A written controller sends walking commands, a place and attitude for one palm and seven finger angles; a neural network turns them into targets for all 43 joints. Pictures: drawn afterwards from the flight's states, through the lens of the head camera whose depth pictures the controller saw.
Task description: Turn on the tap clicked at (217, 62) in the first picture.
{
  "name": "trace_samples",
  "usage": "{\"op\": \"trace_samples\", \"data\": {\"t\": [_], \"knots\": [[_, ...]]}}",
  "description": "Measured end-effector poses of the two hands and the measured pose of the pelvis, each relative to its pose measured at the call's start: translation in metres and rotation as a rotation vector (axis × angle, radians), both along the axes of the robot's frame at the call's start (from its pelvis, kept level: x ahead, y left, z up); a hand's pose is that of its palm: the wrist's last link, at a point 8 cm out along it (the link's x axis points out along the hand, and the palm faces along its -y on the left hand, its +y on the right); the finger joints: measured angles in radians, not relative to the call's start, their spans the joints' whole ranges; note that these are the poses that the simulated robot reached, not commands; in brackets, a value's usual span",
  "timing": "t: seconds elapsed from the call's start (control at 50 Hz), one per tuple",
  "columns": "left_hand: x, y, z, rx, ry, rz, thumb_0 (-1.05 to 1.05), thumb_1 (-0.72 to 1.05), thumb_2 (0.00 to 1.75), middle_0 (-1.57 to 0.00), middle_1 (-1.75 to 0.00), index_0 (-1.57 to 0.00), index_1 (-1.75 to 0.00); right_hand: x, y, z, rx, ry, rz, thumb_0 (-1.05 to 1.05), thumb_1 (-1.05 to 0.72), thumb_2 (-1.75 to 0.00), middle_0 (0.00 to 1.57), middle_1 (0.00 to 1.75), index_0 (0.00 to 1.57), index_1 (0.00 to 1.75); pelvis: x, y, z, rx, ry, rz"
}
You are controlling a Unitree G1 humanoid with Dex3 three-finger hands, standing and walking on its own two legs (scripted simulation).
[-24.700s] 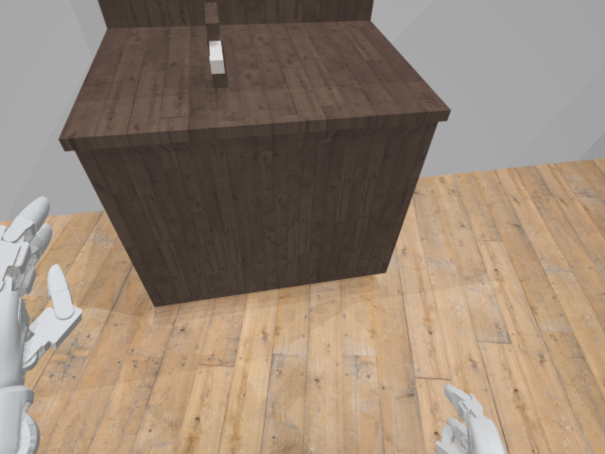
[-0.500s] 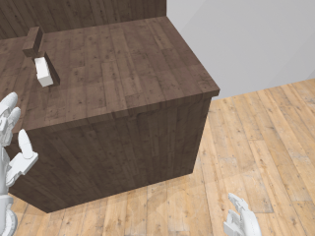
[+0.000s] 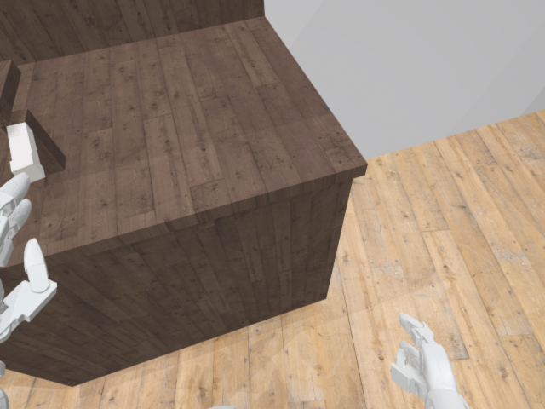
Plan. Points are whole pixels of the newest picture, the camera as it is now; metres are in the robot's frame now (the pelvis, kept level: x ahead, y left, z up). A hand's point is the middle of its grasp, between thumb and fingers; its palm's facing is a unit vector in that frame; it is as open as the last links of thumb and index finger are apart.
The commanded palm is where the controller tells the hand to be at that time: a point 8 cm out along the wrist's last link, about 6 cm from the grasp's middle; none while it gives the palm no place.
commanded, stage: come to a stop and stand still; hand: left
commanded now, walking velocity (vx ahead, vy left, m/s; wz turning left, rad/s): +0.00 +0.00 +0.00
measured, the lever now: (27, 169) +0.40 +0.37 +0.14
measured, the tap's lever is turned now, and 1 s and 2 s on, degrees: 13 13 13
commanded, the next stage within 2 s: look again from close up in 1.76 s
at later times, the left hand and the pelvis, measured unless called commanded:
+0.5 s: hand out of the picture +0.20 +0.27 +0.17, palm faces +0.35 -0.84 -0.41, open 7.4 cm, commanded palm +0.12 +0.30 +0.18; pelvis -0.05 +0.03 +0.00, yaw -3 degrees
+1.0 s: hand out of the picture +0.15 +0.33 +0.16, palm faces +0.41 -0.84 -0.35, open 7.4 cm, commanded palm +0.09 +0.36 +0.18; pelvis -0.07 +0.08 +0.01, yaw +0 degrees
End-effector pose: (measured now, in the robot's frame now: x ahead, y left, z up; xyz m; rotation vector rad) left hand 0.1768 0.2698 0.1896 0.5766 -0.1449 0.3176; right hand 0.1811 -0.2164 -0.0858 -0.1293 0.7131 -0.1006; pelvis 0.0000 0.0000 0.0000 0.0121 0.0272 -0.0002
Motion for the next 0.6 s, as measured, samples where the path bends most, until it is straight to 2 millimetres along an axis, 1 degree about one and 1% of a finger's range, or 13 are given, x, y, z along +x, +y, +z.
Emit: {"op": "trace_samples", "data": {"t": [0.08,0.14,0.22,0.28,0.3,0.34,0.38,0.4,0.42,0.44,0.52,0.56,0.6], "knots": [[-0.006,0.010,-0.007,-0.022,0.009,0.056,0.01,0.89,0.89,-0.22,-0.30,-0.22,-0.30,-0.010,-0.016,-0.002,-0.044,0.037,-0.018,0.01,-0.91,-0.90,0.20,0.29,0.20,0.30,-0.001,-0.001,0.001,0.007,-0.008,0.007],[-0.010,0.016,-0.015,-0.071,-0.013,0.085,0.01,0.89,0.89,-0.22,-0.30,-0.22,-0.30,-0.018,-0.024,-0.003,-0.082,0.049,-0.026,0.01,-0.91,-0.90,0.20,0.29,0.20,0.30,-0.002,0.001,-0.002,-0.011,-0.024,0.019],[-0.017,0.018,-0.023,-0.132,-0.022,0.091,0.01,0.89,0.89,-0.21,-0.30,-0.22,-0.30,-0.028,-0.024,0.003,-0.104,0.060,-0.040,0.01,-0.91,-0.90,0.20,0.29,0.20,0.30,-0.007,0.004,0.001,-0.010,-0.039,0.011],[-0.021,0.017,-0.021,-0.138,-0.028,0.076,0.01,0.89,0.89,-0.21,-0.30,-0.22,-0.30,-0.032,-0.019,0.010,-0.107,0.040,-0.036,0.01,-0.91,-0.90,0.20,0.29,0.20,0.30,-0.012,0.005,0.003,-0.015,-0.041,0.006],[-0.019,0.021,-0.014,-0.082,-0.042,0.058,0.01,0.89,0.89,-0.22,-0.30,-0.22,-0.30,-0.034,-0.017,0.012,-0.115,0.031,-0.019,0.01,-0.91,-0.90,0.20,0.29,0.20,0.30,-0.016,0.005,0.003,-0.020,-0.040,0.010],[-0.010,0.043,0.012,0.023,-0.153,0.045,0.01,0.88,0.89,-0.22,-0.30,-0.22,-0.30,-0.040,-0.010,0.012,-0.116,0.037,0.028,0.01,-0.91,-0.90,0.20,0.29,0.19,0.30,-0.028,0.003,0.003,-0.018,-0.044,0.013],[-0.003,0.064,0.029,0.039,-0.252,0.070,0.01,0.88,0.89,-0.22,-0.30,-0.22,-0.30,-0.045,-0.004,0.013,-0.098,0.033,0.059,0.01,-0.91,-0.90,0.20,0.29,0.20,0.30,-0.037,0.005,0.002,-0.021,-0.045,0.000],[-0.003,0.068,0.032,0.025,-0.273,0.076,0.01,0.89,0.89,-0.22,-0.30,-0.22,-0.30,-0.048,-0.001,0.014,-0.081,0.024,0.059,0.01,-0.91,-0.90,0.20,0.29,0.20,0.30,-0.041,0.008,0.002,-0.021,-0.047,-0.008],[-0.004,0.068,0.030,0.005,-0.273,0.068,0.01,0.89,0.89,-0.22,-0.30,-0.22,-0.30,-0.052,0.002,0.016,-0.064,0.010,0.051,0.01,-0.91,-0.90,0.20,0.29,0.20,0.30,-0.045,0.013,0.003,-0.020,-0.049,-0.018],[-0.006,0.064,0.025,-0.015,-0.254,0.047,0.01,0.89,0.89,-0.21,-0.30,-0.21,-0.30,-0.056,0.004,0.018,-0.049,-0.007,0.040,0.01,-0.91,-0.90,0.20,0.29,0.20,0.30,-0.047,0.017,0.003,-0.020,-0.050,-0.027],[-0.026,0.037,-0.011,-0.088,-0.088,-0.092,0.01,0.90,0.89,-0.20,-0.30,-0.21,-0.30,-0.075,0.016,0.026,-0.043,-0.050,-0.008,0.01,-0.91,-0.90,0.20,0.29,0.20,0.30,-0.053,0.034,0.004,-0.023,-0.056,-0.048],[-0.037,0.036,-0.027,-0.116,-0.022,-0.127,0.01,0.90,0.89,-0.21,-0.30,-0.21,-0.30,-0.085,0.023,0.028,-0.061,-0.043,-0.020,0.01,-0.91,-0.90,0.20,0.29,0.20,0.30,-0.056,0.040,0.004,-0.025,-0.058,-0.046],[-0.047,0.044,-0.038,-0.135,0.005,-0.117,0.01,0.89,0.89,-0.21,-0.30,-0.22,-0.30,-0.093,0.030,0.028,-0.082,-0.025,-0.017,0.01,-0.91,-0.90,0.20,0.29,0.20,0.30,-0.058,0.045,0.004,-0.030,-0.061,-0.040]]}}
